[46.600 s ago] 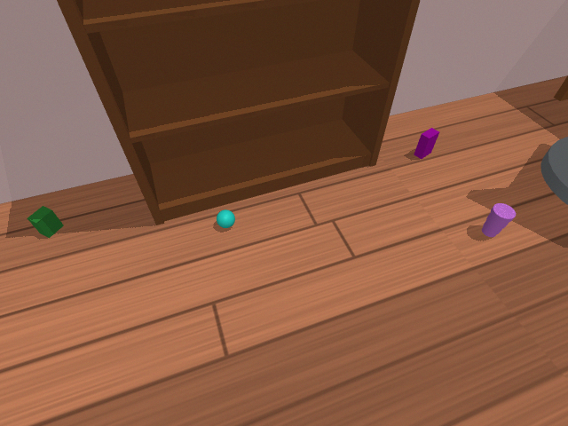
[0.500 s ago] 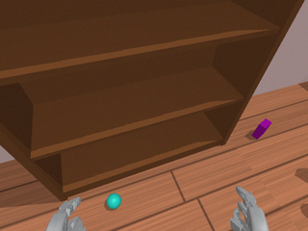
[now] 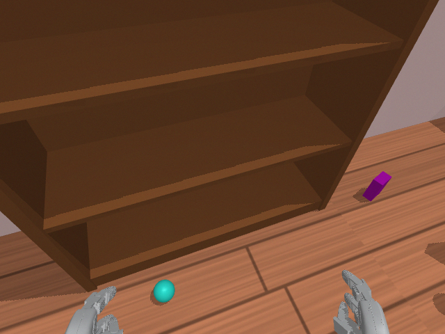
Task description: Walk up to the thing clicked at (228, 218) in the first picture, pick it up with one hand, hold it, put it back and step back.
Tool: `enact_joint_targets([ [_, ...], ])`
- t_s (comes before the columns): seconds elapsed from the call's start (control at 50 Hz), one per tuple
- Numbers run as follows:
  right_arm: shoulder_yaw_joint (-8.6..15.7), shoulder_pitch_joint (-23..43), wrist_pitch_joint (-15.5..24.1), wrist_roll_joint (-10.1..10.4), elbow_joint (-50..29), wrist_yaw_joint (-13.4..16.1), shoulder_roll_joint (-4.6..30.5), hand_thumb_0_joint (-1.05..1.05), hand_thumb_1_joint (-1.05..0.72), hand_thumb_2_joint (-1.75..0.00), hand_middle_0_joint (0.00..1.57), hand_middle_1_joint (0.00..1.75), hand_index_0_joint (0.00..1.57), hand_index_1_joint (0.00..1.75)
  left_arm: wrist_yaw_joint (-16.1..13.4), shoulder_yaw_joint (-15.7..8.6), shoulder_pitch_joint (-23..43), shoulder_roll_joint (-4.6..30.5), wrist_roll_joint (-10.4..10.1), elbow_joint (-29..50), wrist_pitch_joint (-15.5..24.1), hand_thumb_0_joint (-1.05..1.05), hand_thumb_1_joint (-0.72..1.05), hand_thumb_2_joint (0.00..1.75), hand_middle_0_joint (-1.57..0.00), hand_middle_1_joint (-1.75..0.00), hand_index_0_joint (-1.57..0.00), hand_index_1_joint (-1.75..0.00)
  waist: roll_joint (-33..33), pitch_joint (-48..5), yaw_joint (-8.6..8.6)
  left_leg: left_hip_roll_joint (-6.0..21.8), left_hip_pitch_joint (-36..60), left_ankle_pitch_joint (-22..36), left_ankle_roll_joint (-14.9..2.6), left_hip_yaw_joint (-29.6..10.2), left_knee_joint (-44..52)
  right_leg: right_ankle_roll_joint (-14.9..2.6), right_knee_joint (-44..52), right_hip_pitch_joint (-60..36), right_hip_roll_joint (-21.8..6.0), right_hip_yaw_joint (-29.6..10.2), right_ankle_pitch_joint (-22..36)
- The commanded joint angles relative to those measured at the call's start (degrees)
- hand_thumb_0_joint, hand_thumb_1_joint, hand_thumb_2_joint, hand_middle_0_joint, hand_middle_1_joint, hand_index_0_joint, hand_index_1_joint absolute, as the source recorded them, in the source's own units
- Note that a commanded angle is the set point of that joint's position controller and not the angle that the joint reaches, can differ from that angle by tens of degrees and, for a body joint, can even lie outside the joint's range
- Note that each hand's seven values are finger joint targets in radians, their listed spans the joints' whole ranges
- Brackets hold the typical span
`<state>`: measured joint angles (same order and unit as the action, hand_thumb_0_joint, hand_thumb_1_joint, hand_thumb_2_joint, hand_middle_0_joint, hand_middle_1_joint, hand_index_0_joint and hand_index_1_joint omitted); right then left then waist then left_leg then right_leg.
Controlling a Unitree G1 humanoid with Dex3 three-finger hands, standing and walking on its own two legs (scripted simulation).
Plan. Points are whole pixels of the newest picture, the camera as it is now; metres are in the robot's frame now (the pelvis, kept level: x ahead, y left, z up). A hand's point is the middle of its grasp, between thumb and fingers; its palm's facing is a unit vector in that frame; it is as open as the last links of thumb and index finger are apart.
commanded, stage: home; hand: left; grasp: from above
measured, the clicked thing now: (164, 290) +0.43 +0.22 -0.67
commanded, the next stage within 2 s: stand in 0.20 s
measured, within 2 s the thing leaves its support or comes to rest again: neither
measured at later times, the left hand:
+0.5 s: hand out of the picture +0.14 +0.22 -0.10, palm faces +0.02 -0.95 -0.32, open 7.4 cm
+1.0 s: hand out of the picture +0.03 +0.25 -0.10, palm faces +0.03 -0.95 -0.32, open 7.4 cm
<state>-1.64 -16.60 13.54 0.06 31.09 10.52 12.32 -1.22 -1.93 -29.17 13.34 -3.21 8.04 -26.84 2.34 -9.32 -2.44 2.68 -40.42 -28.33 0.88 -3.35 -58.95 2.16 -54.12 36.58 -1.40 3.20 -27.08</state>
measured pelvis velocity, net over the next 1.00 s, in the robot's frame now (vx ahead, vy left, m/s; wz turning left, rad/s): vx -0.01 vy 0.01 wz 0.00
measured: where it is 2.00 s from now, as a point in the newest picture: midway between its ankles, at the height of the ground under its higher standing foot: outside the picture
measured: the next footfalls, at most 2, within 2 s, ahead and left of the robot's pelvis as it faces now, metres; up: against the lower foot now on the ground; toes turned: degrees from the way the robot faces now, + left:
none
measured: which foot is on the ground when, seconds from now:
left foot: down 0.00-1.00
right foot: down 0.00-1.00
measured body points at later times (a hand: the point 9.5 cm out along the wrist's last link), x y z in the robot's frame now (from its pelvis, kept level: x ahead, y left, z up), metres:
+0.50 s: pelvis -0.01 +0.00 +0.02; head +0.02 +0.02 +0.47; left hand +0.13 +0.27 -0.08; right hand +0.13 -0.27 -0.08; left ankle +0.01 +0.12 -0.68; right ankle +0.00 -0.15 -0.68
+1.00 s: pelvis -0.01 +0.01 +0.06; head -0.01 +0.02 +0.51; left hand +0.02 +0.30 -0.08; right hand +0.06 -0.26 -0.08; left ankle +0.01 +0.12 -0.68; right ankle +0.00 -0.15 -0.68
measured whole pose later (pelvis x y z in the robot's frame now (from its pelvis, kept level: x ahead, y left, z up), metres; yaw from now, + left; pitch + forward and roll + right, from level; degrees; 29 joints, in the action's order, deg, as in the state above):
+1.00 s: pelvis -0.01 +0.01 +0.06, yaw +0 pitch -4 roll +0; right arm 2.6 -9.9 0.0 -2.1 61.1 1.3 15.1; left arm -1.8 -2.4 -12.2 16.4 1.9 -62.4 -1.1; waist -0.1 3.5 0.9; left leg -0.7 -8.8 -12.8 -0.8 0.2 -25.9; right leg 3.6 -24.4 7.2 -4.6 1.0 -12.7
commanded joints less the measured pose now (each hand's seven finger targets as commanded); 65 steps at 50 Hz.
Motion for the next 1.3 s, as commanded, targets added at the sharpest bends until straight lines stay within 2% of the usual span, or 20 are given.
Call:
enact_joint_targets([
  [0.0,2.82,4.62,3.27,0.28,-9.46,0.53,7.11,0.0,-0.9,-0.9,0.2,0.3,0.2,0.3,-0.39,-2.97,2.77,5.31,0.55,11.65,3.19,0.0,0.9,0.9,-0.2,-0.3,-0.2,-0.3,1.65,-2.45,0.33,-1.85,5.1,9.52,-1.05,0.68,11.02,-1.95,8.15,-0.74,2.42,1.44,7.89],
  [0.1,3.09,3.87,3.24,0.32,-9.0,0.53,7.44,0.0,-0.9,-0.9,0.2,0.3,0.2,0.3,-0.27,-3.58,0.08,5.58,0.39,9.94,2.79,0.0,0.9,0.9,-0.2,-0.3,-0.2,-0.3,1.37,-4.0,0.24,-1.82,6.08,11.35,-1.03,0.64,10.58,-2.0,7.85,-1.47,2.41,1.29,9.32],
  [0.24,2.91,4.62,3.35,0.34,-9.79,0.4,6.91,0.0,-0.9,-0.9,0.2,0.3,0.2,0.3,-0.3,-2.55,3.34,5.2,0.41,13.67,3.44,0.0,0.9,0.9,-0.2,-0.3,-0.2,-0.3,1.63,-4.55,0.61,-1.74,5.77,11.92,-0.88,0.45,10.6,-1.99,7.63,-1.47,2.47,1.51,9.79],
  [0.26,3.1,4.1,3.21,0.34,-9.14,0.56,7.33,0.0,-0.9,-0.9,0.2,0.3,0.2,0.3,-0.34,-3.95,0.39,5.74,0.3,9.71,2.99,0.0,0.9,0.9,-0.2,-0.3,-0.2,-0.3,0.5,-4.24,0.25,-1.9,5.66,11.67,-1.09,0.67,10.32,-1.92,7.76,-1.82,2.43,1.31,9.56],
  [0.28,5.03,7.49,-3.25,-6.89,4.72,-2.86,13.87,0.0,-0.9,-0.9,0.2,0.3,0.2,0.3,-2.66,-3.19,17.59,10.73,7.07,-10.4,15.4,0.0,0.9,0.9,-0.2,-0.3,-0.2,-0.3,-3.75,9.1,4.83,-0.13,5.72,22.14,-3.65,-0.1,13.74,-5.02,10.4,-11.62,-2.13,-3.58,11.63],
  [0.3,6.03,7.45,-5.52,-6.77,4.46,-4.55,14.08,0.0,-0.9,-0.9,0.2,0.3,0.2,0.3,-2.29,-4.23,12.56,10.99,7.21,-18.78,19.34,0.0,0.9,0.9,-0.2,-0.3,-0.2,-0.3,-5.15,4.01,4.26,-0.44,10.76,22.59,-4.43,1.13,14.05,-6.53,11.05,-12.64,-2.68,-6.67,12.03],
  [0.32,6.57,7.09,-6.73,-6.96,3.04,-5.46,14.76,0.0,-0.9,-0.9,0.2,0.3,0.2,0.3,-1.96,-4.02,11.98,11.98,7.13,-21.19,21.29,0.0,0.9,0.9,-0.2,-0.3,-0.2,-0.3,-4.81,4.26,3.1,-0.8,11.46,20.78,-4.52,0.04,13.58,-7.21,12.62,-11.26,-2.52,-7.41,12.34],
  [0.36,6.32,7.29,-7.55,-5.0,5.8,-7.52,12.84,0.0,-0.9,-0.9,0.2,0.3,0.2,0.3,-1.61,-3.19,13.38,12.46,7.35,-26.67,23.55,0.0,0.9,0.9,-0.2,-0.3,-0.2,-0.3,-4.1,1.22,3.46,-1.65,14.95,20.05,-4.23,0.95,14.41,-6.6,13.12,-16.18,-4.65,-8.79,16.7],
  [0.38,6.09,6.96,-7.95,-3.59,7.12,-8.44,11.7,0.0,-0.9,-0.9,0.2,0.3,0.2,0.3,-1.27,-3.28,15.46,12.23,6.93,-29.29,23.67,0.0,0.9,0.9,-0.2,-0.3,-0.2,-0.3,-5.98,1.88,3.39,-2.25,16.21,16.95,-3.79,1.43,15.94,-6.13,14.77,-15.23,-4.97,-8.94,13.55],
  [0.42,6.61,7.95,-8.5,-2.79,8.61,-9.33,11.82,0.0,-0.9,-0.9,0.2,0.3,0.2,0.3,-1.2,-3.44,16.67,12.28,6.03,-33.84,24.36,0.0,0.9,0.9,-0.2,-0.3,-0.2,-0.3,-6.34,1.38,3.68,-2.24,18.32,16.74,-3.66,1.23,16.19,-5.48,17.29,-16.34,-5.63,-9.08,14.26],
  [0.56,7.01,8.28,-10.13,-3.32,15.05,-9.27,13.0,0.0,-0.9,-0.9,0.2,0.3,0.2,0.3,-1.38,-3.25,18.18,10.66,5.65,-48.38,26.57,0.0,0.9,0.9,-0.2,-0.3,-0.2,-0.3,2.34,5.71,4.19,1.85,22.04,17.68,-4.84,-4.46,27.93,-2.73,19.45,-20.1,-2.94,-3.99,14.46],
  [0.64,6.98,7.88,-10.52,-2.78,18.33,-8.53,13.77,0.0,-0.9,-0.9,0.2,0.3,0.2,0.3,-1.41,-3.11,17.72,11.03,5.33,-54.42,27.0,0.0,0.9,0.9,-0.2,-0.3,-0.2,-0.3,1.03,5.65,4.1,2.27,27.48,26.62,-3.91,-3.6,30.15,-2.87,22.35,-23.18,-3.51,-4.2,20.81],
  [0.72,6.8,8.0,-11.33,-2.42,21.28,-8.11,14.08,0.0,-0.9,-0.9,0.2,0.3,0.2,0.3,-1.5,-2.95,17.9,12.08,5.1,-59.38,27.19,0.0,0.9,0.9,-0.2,-0.3,-0.2,-0.3,-0.97,7.66,3.64,2.1,29.56,25.68,-3.29,-2.71,33.09,-2.8,27.08,-25.93,-4.37,-4.78,22.39],
  [0.78,6.68,8.65,-11.79,-2.18,23.19,-8.12,14.55,0.0,-0.9,-0.9,0.2,0.3,0.2,0.3,-1.33,-2.53,18.17,11.77,5.12,-62.31,26.79,0.0,0.9,0.9,-0.2,-0.3,-0.2,-0.3,0.44,11.42,3.68,2.6,28.03,16.87,-2.99,-4.1,38.56,-2.54,29.52,-26.48,-3.83,-4.19,16.48],
  [0.86,6.65,8.77,-12.19,-1.98,24.96,-8.35,14.57,0.0,-0.9,-0.9,0.2,0.3,0.2,0.3,-1.2,-2.3,18.39,12.16,5.39,-65.3,26.99,0.0,0.9,0.9,-0.2,-0.3,-0.2,-0.3,-0.58,12.68,3.33,2.49,27.97,12.67,-2.54,-4.08,41.3,-2.23,32.08,-27.74,-4.11,-4.25,15.06],
  [0.96,6.68,9.16,-12.4,-1.87,26.59,-8.62,14.58,0.0,-0.9,-0.9,0.2,0.3,0.2,0.3,-1.25,-2.2,18.58,12.82,5.39,-67.59,27.37,0.0,0.9,0.9,-0.2,-0.3,-0.2,-0.3,-1.53,12.47,3.27,2.29,29.15,13.49,-2.37,-3.53,42.05,-2.09,34.22,-28.95,-4.67,-4.49,14.8],
  [1.0,6.53,8.78,-12.3,-1.77,27.22,-8.7,14.36,0.0,-0.9,-0.9,0.2,0.3,0.2,0.3,-1.16,-2.12,19.06,13.08,5.19,-67.99,27.56,0.0,0.9,0.9,-0.2,-0.3,-0.2,-0.3,-1.89,11.84,3.0,2.34,30.95,17.2,-2.42,-2.86,41.63,-2.14,34.94,-28.77,-5.34,-5.08,16.89],
  [1.1,6.39,9.57,-12.71,-1.67,28.08,-9.04,14.8,0.0,-0.9,-0.9,0.2,0.3,0.2,0.3,-1.01,-2.0,19.01,13.68,5.22,-68.96,27.53,0.0,0.9,0.9,-0.2,-0.3,-0.2,-0.3,-1.52,14.37,3.13,2.23,28.79,11.41,-2.09,-3.23,42.92,-1.96,36.71,-28.02,-4.85,-5.02,11.78],
  [1.14,6.16,9.27,-12.57,-1.68,28.39,-9.14,14.24,0.0,-0.9,-0.9,0.2,0.3,0.2,0.3,-1.03,-2.03,19.84,14.03,5.08,-68.95,27.8,0.0,0.9,0.9,-0.2,-0.3,-0.2,-0.3,-2.81,12.46,2.85,2.19,30.39,15.85,-2.06,-2.56,42.12,-2.14,36.89,-28.78,-5.47,-5.62,14.27],
  [1.28,5.72,9.54,-12.77,-1.38,29.32,-9.36,14.89,0.0,-0.9,-0.9,0.2,0.3,0.2,0.3,-0.97,-1.86,20.39,14.7,4.93,-69.83,28.03,0.0,0.9,0.9,-0.2,-0.3,-0.2,-0.3,-2.68,12.92,2.75,2.41,30.87,16.31,-2.1,-2.13,41.45,-2.22,38.49,-28.83,-5.74,-6.22,12.92],
])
